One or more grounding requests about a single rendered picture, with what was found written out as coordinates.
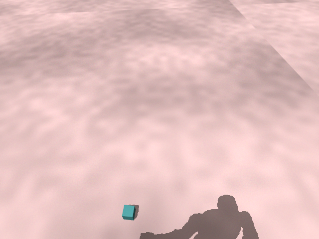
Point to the cube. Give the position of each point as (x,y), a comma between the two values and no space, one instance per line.
(128,212)

